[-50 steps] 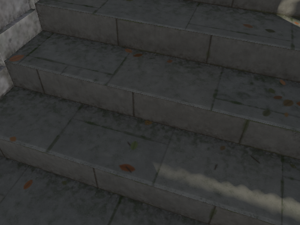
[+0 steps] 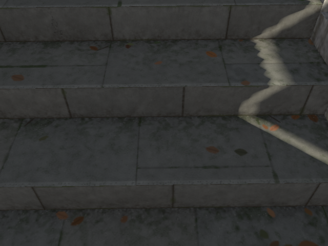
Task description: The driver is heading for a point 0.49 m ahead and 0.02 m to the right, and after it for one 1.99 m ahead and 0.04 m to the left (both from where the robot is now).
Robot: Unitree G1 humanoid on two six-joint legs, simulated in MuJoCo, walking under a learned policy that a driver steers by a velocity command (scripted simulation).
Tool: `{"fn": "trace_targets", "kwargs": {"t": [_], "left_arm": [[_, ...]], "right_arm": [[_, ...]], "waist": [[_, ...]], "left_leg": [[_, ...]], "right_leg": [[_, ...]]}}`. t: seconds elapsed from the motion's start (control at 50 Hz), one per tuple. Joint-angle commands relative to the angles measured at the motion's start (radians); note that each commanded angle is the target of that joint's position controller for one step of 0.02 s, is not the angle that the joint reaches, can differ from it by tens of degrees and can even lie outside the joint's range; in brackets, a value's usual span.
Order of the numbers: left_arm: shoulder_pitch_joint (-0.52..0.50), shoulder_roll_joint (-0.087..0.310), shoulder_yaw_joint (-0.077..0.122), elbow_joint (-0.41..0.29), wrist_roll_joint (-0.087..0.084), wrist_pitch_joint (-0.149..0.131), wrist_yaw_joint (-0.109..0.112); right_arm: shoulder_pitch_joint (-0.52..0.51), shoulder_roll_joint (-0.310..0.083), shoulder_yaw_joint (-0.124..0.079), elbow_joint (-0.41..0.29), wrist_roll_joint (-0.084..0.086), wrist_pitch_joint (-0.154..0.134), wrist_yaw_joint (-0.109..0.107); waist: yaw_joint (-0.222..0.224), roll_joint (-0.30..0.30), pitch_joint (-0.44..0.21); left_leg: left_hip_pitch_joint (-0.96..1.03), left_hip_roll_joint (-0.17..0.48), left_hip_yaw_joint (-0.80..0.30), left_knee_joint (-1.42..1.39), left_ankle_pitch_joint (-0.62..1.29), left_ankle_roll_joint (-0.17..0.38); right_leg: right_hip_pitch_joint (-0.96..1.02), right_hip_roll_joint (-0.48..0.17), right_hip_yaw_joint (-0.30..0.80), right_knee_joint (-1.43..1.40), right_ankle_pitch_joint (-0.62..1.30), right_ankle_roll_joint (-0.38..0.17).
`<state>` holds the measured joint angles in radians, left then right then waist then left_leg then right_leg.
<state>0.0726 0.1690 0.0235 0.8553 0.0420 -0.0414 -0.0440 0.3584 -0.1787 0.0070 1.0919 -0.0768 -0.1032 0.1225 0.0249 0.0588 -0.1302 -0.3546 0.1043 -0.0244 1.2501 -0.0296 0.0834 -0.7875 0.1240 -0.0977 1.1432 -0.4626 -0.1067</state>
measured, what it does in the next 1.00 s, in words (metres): climbs: left foot 0.15 m higher, then right foot 0.15 m higher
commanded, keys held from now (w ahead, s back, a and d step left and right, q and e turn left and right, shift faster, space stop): w+e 0.26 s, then w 0.32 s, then w+q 0.22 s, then q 0.20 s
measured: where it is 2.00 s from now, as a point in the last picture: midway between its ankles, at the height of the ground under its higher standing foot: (195, 166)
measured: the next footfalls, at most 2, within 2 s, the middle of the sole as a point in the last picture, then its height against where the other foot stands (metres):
left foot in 0.38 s outside the picture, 0.15 m higher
right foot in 0.98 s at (232, 151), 0.15 m higher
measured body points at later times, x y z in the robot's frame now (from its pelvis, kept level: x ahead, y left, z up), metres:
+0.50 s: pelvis +0.28 +0.05 +0.16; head +0.27 +0.05 +0.61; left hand +0.36 +0.27 +0.00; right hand +0.43 -0.18 +0.07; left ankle +0.37 +0.12 -0.49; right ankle +0.14 -0.07 -0.43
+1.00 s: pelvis +0.54 -0.03 +0.26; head +0.55 -0.02 +0.71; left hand +0.86 +0.03 +0.22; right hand +0.39 -0.13 +0.11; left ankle +0.38 +0.11 -0.48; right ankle +0.69 -0.17 -0.35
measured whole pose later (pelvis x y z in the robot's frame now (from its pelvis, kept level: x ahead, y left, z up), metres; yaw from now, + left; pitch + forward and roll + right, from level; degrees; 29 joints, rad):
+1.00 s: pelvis +0.54 -0.03 +0.26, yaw -7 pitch +7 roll -3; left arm -0.20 0.06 -0.07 0.71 0.03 0.01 -0.06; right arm 0.61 -0.01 0.06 1.15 -0.04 -0.13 0.10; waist -0.11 0.05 -0.11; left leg 0.02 0.07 -0.03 0.28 -0.31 0.04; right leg -1.03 -0.03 -0.12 1.23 -0.31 -0.10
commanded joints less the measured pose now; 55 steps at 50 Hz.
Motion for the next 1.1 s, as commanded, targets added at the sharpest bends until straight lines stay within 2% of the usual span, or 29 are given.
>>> {"fn": "trace_targets", "kwargs": {"t": [0.02,0.1,0.16,0.24,0.26,0.3,0.32,0.36,0.38,0.4,0.42,0.44,0.48,0.5,0.54,0.62,0.64,0.66,0.68,0.72,0.8,0.86,0.9,0.96,1.0,1.02,1.04,1.06,1.1], "left_arm": [[0.364,0.072,0.035,0.165,-0.002,-0.008,-0.003],[0.142,-0.054,-0.036,0.196,0.003,-0.037,-0.030],[0.257,-0.002,-0.037,0.201,0.041,-0.074,-0.003],[0.494,0.016,-0.042,0.307,0.086,-0.076,-0.019],[0.455,0.025,-0.044,0.293,0.077,-0.080,-0.032],[0.308,0.055,-0.042,0.156,-0.008,-0.091,-0.046],[0.344,0.083,-0.037,0.175,-0.013,-0.094,-0.049],[0.390,0.178,0.000,0.168,-0.045,-0.101,-0.053],[0.387,0.217,0.029,0.170,-0.032,-0.106,-0.063],[0.500,0.107,0.022,0.215,0.021,-0.115,-0.074],[0.529,0.023,0.005,0.209,0.038,-0.105,-0.087],[0.380,0.035,0.027,0.221,0.008,-0.074,-0.096],[0.263,0.050,0.038,0.192,-0.036,-0.069,-0.063],[0.216,0.045,0.033,0.173,-0.026,-0.068,-0.044],[0.185,-0.007,0.009,0.134,-0.017,-0.046,-0.029],[0.107,0.015,-0.006,0.069,-0.012,-0.027,-0.031],[0.014,-0.064,-0.036,-0.053,0.025,-0.009,0.014],[-0.008,-0.041,-0.033,-0.054,0.017,-0.005,0.029],[0.022,-0.009,-0.037,0.011,-0.006,0.009,-0.025],[-0.042,-0.003,-0.045,-0.018,0.010,0.013,-0.033],[-0.176,-0.022,-0.087,-0.102,0.022,-0.015,0.000],[-0.419,-0.030,-0.099,-0.220,0.005,0.010,0.005],[-0.591,-0.076,-0.114,-0.271,0.023,0.056,-0.022],[-0.358,0.020,-0.050,-0.231,-0.014,0.049,-0.021],[-0.141,0.087,-0.006,-0.182,-0.030,0.022,0.017],[0.003,0.097,-0.012,-0.156,-0.050,0.012,0.025],[0.262,0.142,0.010,-0.116,0.031,0.024,0.039],[0.286,0.172,0.036,-0.087,0.065,-0.001,0.057],[0.137,0.145,0.048,-0.030,0.019,-0.056,0.078]], "right_arm": [[-0.088,0.000,-0.013,-0.095,0.018,0.000,-0.037],[-0.144,-0.019,0.005,-0.162,0.013,0.029,-0.075],[-0.255,-0.026,0.014,-0.218,0.045,0.026,-0.102],[-0.569,-0.032,0.045,-0.409,0.021,0.040,-0.123],[-0.606,-0.026,0.051,-0.441,0.016,0.056,-0.131],[-0.708,0.029,0.069,-0.489,0.014,0.089,-0.107],[-0.620,0.064,0.077,-0.469,0.031,0.101,-0.086],[-0.555,-0.049,0.035,-0.444,0.024,0.095,-0.063],[-0.432,-0.115,0.007,-0.407,0.035,0.074,-0.064],[-0.195,-0.128,-0.004,-0.317,0.038,0.056,-0.064],[0.012,-0.172,-0.022,-0.255,0.034,0.061,-0.073],[0.147,-0.196,-0.029,-0.212,-0.005,0.072,-0.090],[-0.033,-0.172,-0.039,-0.170,0.010,0.037,-0.106],[-0.111,-0.043,-0.014,-0.149,0.014,0.039,-0.103],[-0.201,0.115,0.025,-0.111,0.017,0.038,-0.107],[-0.192,0.069,0.010,-0.083,-0.010,0.009,-0.089],[-0.042,0.042,-0.004,-0.001,0.104,-0.029,-0.125],[-0.003,0.033,0.003,0.007,0.118,-0.042,-0.141],[0.003,0.003,0.009,-0.029,-0.031,-0.015,-0.099],[0.182,0.044,0.015,0.023,-0.062,0.016,-0.074],[0.297,0.098,0.042,0.092,-0.066,0.012,-0.068],[0.366,0.120,0.062,0.115,-0.068,0.010,-0.067],[0.323,0.108,0.066,0.070,-0.002,0.003,-0.029],[0.214,-0.106,0.012,-0.017,0.066,-0.051,-0.024],[0.195,-0.170,-0.044,-0.016,0.054,-0.054,-0.022],[0.347,0.007,-0.006,-0.045,-0.004,-0.058,-0.029],[0.246,0.053,-0.012,-0.092,0.038,-0.025,-0.028],[0.098,0.031,-0.049,-0.097,0.098,0.002,-0.021],[0.022,0.057,-0.070,-0.108,0.075,0.002,-0.064]], "waist": [[0.043,-0.136,0.036],[-0.116,-0.015,-0.003],[-0.058,-0.132,0.003],[0.042,-0.047,0.065],[0.018,-0.058,0.079],[0.001,-0.137,0.121],[-0.023,-0.185,0.107],[-0.047,-0.209,0.060],[-0.059,-0.240,-0.008],[-0.063,-0.088,-0.224],[-0.144,0.148,-0.365],[-0.252,0.264,-0.186],[-0.130,0.071,0.080],[-0.087,-0.080,0.037],[-0.006,-0.124,0.007],[0.036,-0.094,0.020],[0.057,-0.120,0.145],[0.043,-0.141,0.157],[-0.026,0.078,-0.010],[-0.095,0.013,0.084],[-0.086,-0.005,0.140],[-0.134,0.007,0.134],[-0.135,0.065,0.134],[0.019,0.142,0.061],[0.064,0.140,-0.085],[0.028,-0.142,-0.474],[0.138,-0.306,-0.535],[0.180,-0.269,-0.322],[0.055,-0.147,-0.044]], "left_leg": [[-0.712,-0.130,-0.208,0.706,0.113,0.060],[-0.869,-0.071,-0.117,0.771,0.015,0.106],[-0.842,-0.062,-0.006,0.868,-0.150,0.043],[-1.049,-0.008,-0.033,0.559,-0.254,0.064],[-0.953,0.030,-0.048,0.436,-0.195,0.036],[-0.383,-0.014,0.180,0.200,-0.350,-0.046],[-0.278,-0.048,0.190,0.236,-0.250,-0.066],[-0.336,-0.165,0.247,-0.054,-0.394,-0.041],[-0.259,-0.173,0.194,-0.181,-0.339,-0.008],[0.171,-0.074,-0.086,-0.202,-0.005,0.128],[0.506,0.085,-0.547,-0.565,-0.288,0.265],[0.419,0.187,-0.936,-0.855,-0.770,0.277],[0.063,0.179,-0.728,-0.824,-0.782,0.207],[0.009,0.191,-0.599,-0.808,-0.586,0.196],[-0.068,0.169,-0.426,-0.832,-0.355,0.119],[-0.109,0.018,-0.024,-0.893,-0.170,0.069],[-0.194,0.045,-0.047,-0.946,-0.301,0.059],[-0.188,0.033,-0.055,-0.979,-0.237,0.066],[-0.022,0.005,-0.058,-0.936,-0.176,0.100],[0.229,0.076,-0.208,-0.908,-0.182,0.187],[0.403,0.130,-0.275,-0.926,-0.194,0.198],[0.251,0.100,-0.237,-0.994,0.050,0.190],[-0.076,0.098,-0.135,-1.127,0.164,0.170],[0.126,0.126,-0.067,-1.011,1.068,0.148],[0.242,0.114,-0.051,-0.764,1.277,0.043],[-0.079,0.028,-0.090,-0.447,0.787,-0.030],[-0.292,-0.176,-0.133,-0.139,-0.226,-0.048],[-0.404,-0.147,-0.250,0.326,-0.188,-0.041],[-0.456,-0.057,-0.146,0.493,-0.179,-0.033]], "right_leg": [[0.495,-0.222,0.777,-0.667,0.108,-0.227],[0.339,-0.153,0.449,-0.654,0.340,-0.175],[0.251,-0.126,0.398,-0.724,0.352,-0.169],[0.460,-0.179,0.507,-0.736,0.214,-0.135],[0.380,-0.214,0.549,-0.783,0.222,-0.140],[-0.023,-0.243,0.487,-1.016,0.303,-0.195],[0.014,-0.286,0.474,-0.973,0.577,-0.211],[0.430,-0.305,0.424,-0.841,1.301,-0.206],[0.607,-0.291,0.376,-0.718,1.526,-0.162],[0.408,-0.194,0.347,-0.412,1.494,-0.095],[0.076,-0.063,0.354,-0.148,0.846,-0.061],[-0.180,0.025,0.442,0.348,0.372,-0.036],[-0.322,-0.041,0.419,0.705,0.540,-0.083],[-0.308,-0.055,0.405,0.776,0.555,-0.115],[-0.327,-0.095,0.413,0.822,0.573,-0.148],[-0.367,-0.114,0.283,0.656,0.551,-0.131],[-0.257,-0.159,0.162,0.514,0.520,-0.027],[-0.249,-0.183,0.095,0.472,0.550,0.011],[-0.427,-0.157,0.136,0.734,0.541,-0.029],[-0.791,-0.126,0.220,1.010,0.438,-0.088],[-0.994,-0.229,0.172,0.945,0.402,-0.137],[-0.774,-0.270,0.062,0.582,0.453,-0.063],[-0.288,-0.249,-0.004,0.306,0.254,-0.037],[0.073,-0.100,-0.096,0.079,0.242,0.001],[0.374,-0.086,0.010,-0.181,0.361,-0.052],[0.939,-0.336,0.377,-0.196,0.804,-0.272],[1.044,-0.558,0.822,-0.523,0.724,-0.371],[0.755,-0.591,0.911,-0.662,0.401,-0.319],[0.390,-0.546,0.583,-0.669,0.185,-0.208]]}}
